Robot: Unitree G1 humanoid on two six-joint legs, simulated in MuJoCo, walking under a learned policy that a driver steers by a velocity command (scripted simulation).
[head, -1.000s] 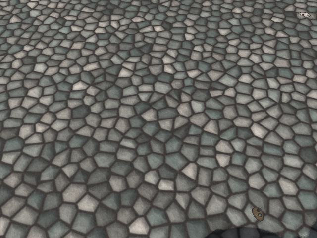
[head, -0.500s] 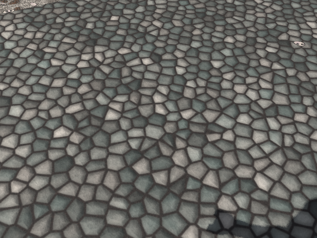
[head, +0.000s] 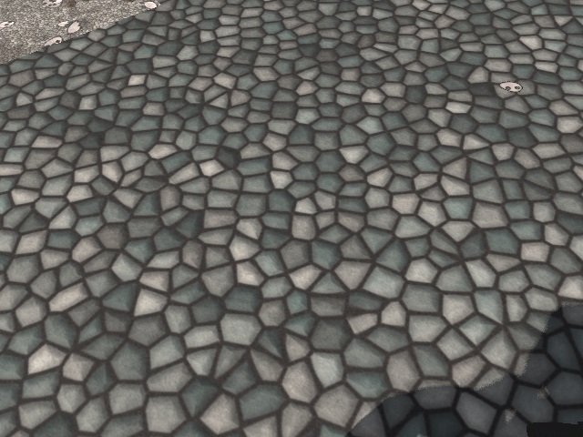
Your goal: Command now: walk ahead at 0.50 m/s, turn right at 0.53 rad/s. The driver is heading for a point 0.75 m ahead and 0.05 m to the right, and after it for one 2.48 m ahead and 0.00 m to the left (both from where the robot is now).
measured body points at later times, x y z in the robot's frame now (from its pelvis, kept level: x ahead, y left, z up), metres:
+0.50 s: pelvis +0.27 +0.03 +0.00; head +0.30 +0.03 +0.45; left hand +0.53 +0.22 -0.09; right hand +0.21 -0.25 -0.12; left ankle +0.24 +0.15 -0.75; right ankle +0.35 -0.17 -0.69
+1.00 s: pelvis +0.51 -0.10 +0.00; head +0.53 -0.11 +0.45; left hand +0.63 +0.16 -0.12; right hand +0.60 -0.40 -0.11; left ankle +0.70 +0.03 -0.68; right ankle +0.44 -0.18 -0.75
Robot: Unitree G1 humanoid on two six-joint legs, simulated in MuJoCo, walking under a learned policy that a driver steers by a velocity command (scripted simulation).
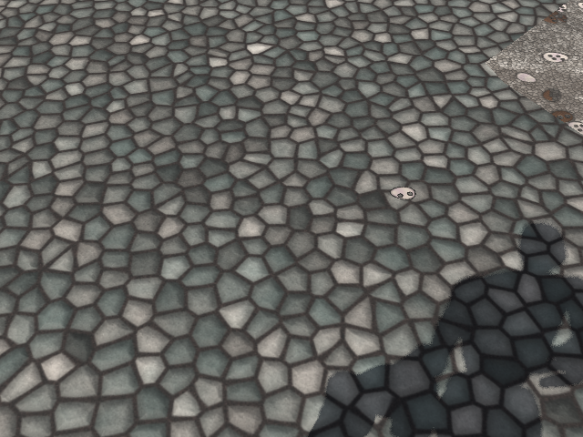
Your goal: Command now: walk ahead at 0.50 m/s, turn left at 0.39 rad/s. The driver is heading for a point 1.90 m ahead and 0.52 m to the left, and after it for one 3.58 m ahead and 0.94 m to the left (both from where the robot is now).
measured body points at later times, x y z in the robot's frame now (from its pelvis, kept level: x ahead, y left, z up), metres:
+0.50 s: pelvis +0.28 +0.08 +0.00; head +0.31 +0.10 +0.45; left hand +0.40 +0.39 -0.09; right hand +0.43 -0.18 -0.11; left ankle +0.24 +0.14 -0.75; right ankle +0.47 -0.07 -0.68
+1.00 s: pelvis +0.56 +0.12 +0.00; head +0.59 +0.13 +0.45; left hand +0.45 +0.38 -0.12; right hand +0.84 -0.01 -0.09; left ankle +0.60 +0.32 -0.69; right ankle +0.57 +0.02 -0.75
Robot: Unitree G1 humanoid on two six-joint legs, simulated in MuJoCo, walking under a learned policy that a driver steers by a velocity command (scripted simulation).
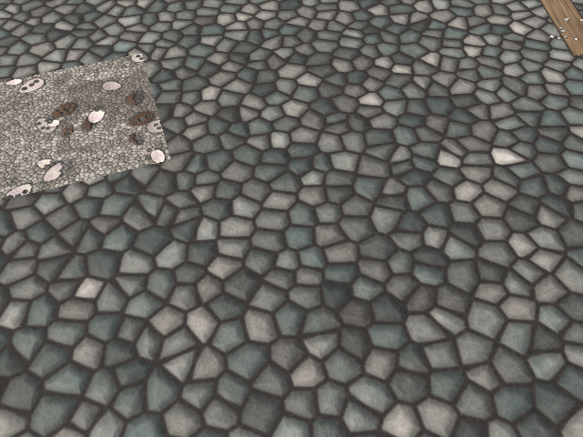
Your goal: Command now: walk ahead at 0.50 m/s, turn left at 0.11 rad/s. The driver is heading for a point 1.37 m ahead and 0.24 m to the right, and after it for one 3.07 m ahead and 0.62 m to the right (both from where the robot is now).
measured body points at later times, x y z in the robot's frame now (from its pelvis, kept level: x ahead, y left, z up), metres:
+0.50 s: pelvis +0.27 +0.06 +0.00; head +0.29 +0.07 +0.45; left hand +0.44 +0.32 -0.10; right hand +0.30 -0.22 -0.12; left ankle +0.23 +0.15 -0.75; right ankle +0.41 -0.11 -0.69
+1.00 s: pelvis +0.54 +0.00 +0.00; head +0.56 -0.01 +0.45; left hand +0.58 +0.27 -0.12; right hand +0.69 -0.27 -0.11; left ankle +0.66 +0.18 -0.68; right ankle +0.52 -0.09 -0.75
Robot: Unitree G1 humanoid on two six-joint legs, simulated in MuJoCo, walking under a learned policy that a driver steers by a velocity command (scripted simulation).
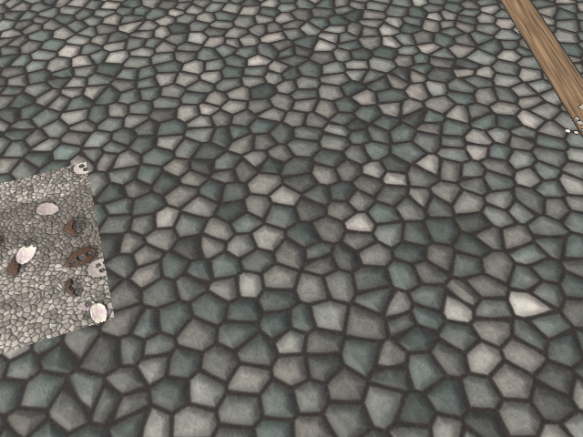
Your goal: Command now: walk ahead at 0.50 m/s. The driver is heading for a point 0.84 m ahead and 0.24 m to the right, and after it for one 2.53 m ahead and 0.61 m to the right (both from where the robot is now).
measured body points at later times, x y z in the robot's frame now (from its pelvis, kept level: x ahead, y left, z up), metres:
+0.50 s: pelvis +0.27 +0.07 +0.00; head +0.29 +0.07 +0.45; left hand +0.43 +0.33 -0.12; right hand +0.29 -0.22 -0.12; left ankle +0.27 +0.16 -0.75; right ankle +0.33 -0.11 -0.67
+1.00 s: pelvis +0.53 -0.05 +0.00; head +0.55 -0.08 +0.44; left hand +0.72 +0.17 -0.11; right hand +0.57 -0.38 -0.10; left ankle +0.66 +0.09 -0.68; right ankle +0.51 -0.12 -0.75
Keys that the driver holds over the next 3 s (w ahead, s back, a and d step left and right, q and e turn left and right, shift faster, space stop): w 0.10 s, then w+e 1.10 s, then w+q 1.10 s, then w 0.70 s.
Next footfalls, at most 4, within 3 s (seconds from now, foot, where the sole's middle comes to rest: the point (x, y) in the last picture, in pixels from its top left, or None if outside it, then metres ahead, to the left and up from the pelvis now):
0.24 left None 0.31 0.16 -0.79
0.78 right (385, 415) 0.55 -0.13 -0.79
1.26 left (358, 287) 0.89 -0.08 -0.79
1.70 right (476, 274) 0.95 -0.40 -0.79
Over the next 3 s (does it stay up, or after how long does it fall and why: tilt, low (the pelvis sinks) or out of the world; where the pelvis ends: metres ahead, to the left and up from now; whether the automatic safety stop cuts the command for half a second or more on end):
stays up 1.57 -0.38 0.00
